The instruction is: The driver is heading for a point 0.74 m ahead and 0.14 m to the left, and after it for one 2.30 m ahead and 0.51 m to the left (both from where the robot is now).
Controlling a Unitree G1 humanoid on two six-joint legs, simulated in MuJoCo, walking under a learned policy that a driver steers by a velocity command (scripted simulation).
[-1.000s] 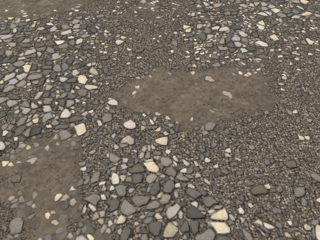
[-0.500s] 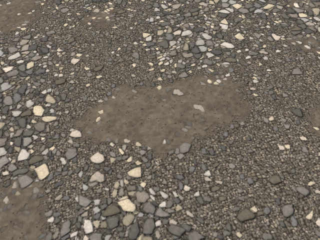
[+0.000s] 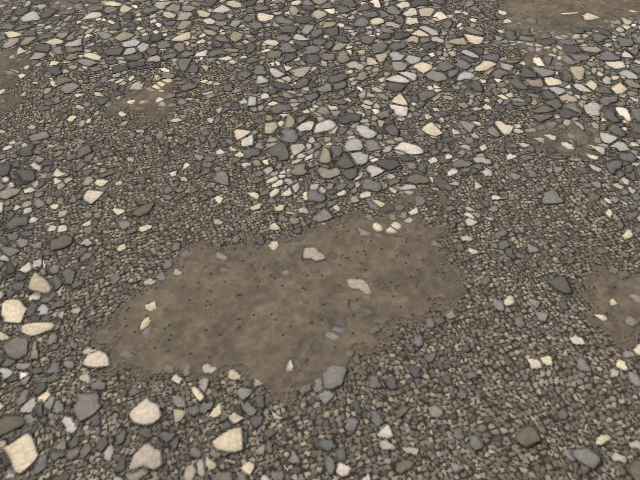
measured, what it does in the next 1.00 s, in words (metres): walks ahead, turning left: left foot, then right foot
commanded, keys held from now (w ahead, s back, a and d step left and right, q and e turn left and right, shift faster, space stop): w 0.08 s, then w+q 0.54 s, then no key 0.38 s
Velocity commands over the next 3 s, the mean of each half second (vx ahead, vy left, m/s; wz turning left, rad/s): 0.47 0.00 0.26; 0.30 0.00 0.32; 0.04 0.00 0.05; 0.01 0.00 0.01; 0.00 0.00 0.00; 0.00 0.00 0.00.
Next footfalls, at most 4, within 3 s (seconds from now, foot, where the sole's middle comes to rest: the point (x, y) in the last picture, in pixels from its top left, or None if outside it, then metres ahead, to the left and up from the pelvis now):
0.46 left None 0.39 0.14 -0.77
0.90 right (318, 408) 0.67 0.02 -0.77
1.18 left None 0.51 0.23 -0.77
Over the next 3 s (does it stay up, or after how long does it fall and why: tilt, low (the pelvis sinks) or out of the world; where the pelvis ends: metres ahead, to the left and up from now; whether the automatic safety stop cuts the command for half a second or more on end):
stays up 0.55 0.12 0.01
